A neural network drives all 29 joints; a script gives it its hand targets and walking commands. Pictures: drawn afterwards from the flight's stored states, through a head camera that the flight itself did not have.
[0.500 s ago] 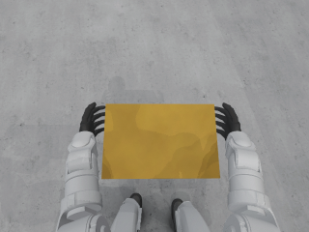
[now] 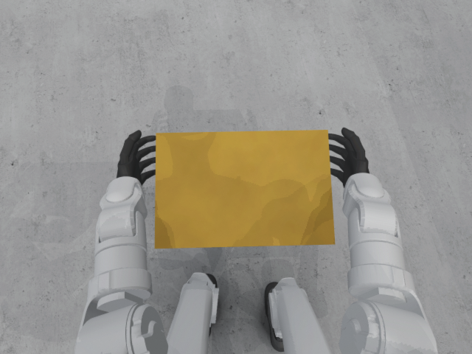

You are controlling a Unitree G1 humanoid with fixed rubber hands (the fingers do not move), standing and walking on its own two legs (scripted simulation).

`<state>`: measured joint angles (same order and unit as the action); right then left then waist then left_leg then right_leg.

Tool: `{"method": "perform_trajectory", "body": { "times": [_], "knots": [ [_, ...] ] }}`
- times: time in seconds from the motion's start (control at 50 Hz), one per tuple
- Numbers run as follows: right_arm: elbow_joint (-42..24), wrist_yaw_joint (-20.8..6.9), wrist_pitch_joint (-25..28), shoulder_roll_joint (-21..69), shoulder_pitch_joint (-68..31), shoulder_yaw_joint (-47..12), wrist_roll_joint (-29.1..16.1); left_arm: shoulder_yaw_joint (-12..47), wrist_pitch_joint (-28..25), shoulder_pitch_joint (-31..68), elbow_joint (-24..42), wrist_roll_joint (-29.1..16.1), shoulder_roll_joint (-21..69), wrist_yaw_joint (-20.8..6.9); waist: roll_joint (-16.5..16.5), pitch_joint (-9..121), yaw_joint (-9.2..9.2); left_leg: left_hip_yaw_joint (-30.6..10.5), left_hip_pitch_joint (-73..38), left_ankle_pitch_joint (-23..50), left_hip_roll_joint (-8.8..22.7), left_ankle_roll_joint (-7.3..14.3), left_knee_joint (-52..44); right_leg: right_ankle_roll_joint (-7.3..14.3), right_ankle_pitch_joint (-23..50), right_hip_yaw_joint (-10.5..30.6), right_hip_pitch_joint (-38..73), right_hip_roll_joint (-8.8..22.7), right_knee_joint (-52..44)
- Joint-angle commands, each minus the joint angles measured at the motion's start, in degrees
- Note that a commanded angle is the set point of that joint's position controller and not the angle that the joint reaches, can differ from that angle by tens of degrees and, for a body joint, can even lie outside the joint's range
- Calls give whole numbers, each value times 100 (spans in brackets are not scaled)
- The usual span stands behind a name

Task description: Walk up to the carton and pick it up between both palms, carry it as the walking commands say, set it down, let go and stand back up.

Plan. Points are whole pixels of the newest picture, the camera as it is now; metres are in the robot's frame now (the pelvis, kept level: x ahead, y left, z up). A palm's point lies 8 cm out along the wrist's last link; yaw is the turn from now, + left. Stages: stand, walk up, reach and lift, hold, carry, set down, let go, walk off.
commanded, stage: set down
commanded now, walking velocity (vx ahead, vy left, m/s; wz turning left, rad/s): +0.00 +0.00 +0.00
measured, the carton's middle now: (241, 191) +0.40 +0.02 -0.16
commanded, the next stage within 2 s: none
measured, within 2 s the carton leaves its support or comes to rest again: neither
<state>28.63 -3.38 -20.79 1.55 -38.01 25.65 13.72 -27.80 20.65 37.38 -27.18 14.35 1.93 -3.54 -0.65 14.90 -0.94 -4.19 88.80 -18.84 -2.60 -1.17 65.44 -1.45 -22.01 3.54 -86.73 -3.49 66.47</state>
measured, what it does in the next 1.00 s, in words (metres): lowers itself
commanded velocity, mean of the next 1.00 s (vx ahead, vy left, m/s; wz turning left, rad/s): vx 0.00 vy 0.00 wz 0.00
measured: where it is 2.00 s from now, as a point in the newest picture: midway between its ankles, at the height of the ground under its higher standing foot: (240, 323)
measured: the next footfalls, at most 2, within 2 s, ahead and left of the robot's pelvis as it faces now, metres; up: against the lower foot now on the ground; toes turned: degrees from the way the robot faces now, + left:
none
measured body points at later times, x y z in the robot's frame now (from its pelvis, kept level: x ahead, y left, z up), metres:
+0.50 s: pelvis -0.02 +0.00 -0.08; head +0.24 +0.01 +0.29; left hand +0.43 +0.21 -0.17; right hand +0.46 -0.17 -0.17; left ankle +0.08 +0.12 -0.61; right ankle +0.06 -0.13 -0.61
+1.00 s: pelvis -0.04 +0.00 -0.15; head +0.26 +0.01 +0.18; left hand +0.46 +0.21 -0.26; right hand +0.48 -0.16 -0.26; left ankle +0.08 +0.12 -0.61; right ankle +0.06 -0.13 -0.61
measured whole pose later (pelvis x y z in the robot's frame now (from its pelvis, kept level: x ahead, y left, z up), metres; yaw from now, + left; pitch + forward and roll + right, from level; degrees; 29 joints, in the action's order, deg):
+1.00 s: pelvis -0.04 +0.00 -0.15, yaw -1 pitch +52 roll -1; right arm 41.3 2.6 -18.3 -7.4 -60.4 23.0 7.4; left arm -26.4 18.9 57.7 -37.8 7.4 -6.7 0.9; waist -0.8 11.6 -2.1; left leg -4.4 123.8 -24.6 -4.8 -2.9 96.6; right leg -2.8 -28.4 3.4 -121.8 -5.9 98.4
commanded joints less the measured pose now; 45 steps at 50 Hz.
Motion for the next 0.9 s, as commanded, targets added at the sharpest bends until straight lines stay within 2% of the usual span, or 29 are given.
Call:
{"method": "perform_trajectory", "body": {
  "times": [0.0,0.18,0.44,0.88],
  "knots": [
    [276,-1677,143,5079,-3038,-3442,-1033,3498,-31,2914,-445,-1011,5053,-1717,30,4640,-55,511,-2888,1409,-394,70,-141,101,1239,-460,1865,-384,-391],
    [544,-1511,233,4901,-3357,-3398,-1151,3492,-107,3254,-581,-1187,4871,-1561,35,4979,-79,563,-2228,1405,-396,-4,419,75,1216,-514,1200,-406,201],
    [886,-1368,307,4624,-4152,-3176,-1296,3379,-140,4061,-652,-1321,4669,-1330,68,5193,-96,628,-1638,1030,-416,-73,1111,84,708,-643,252,-455,962],
    [1071,-1102,329,4388,-5365,-3073,-1445,3160,-225,5318,-892,-1533,4193,-1248,-68,5584,-181,814,-435,823,-421,-74,2325,23,591,-712,-473,-430,2129]
  ]
}}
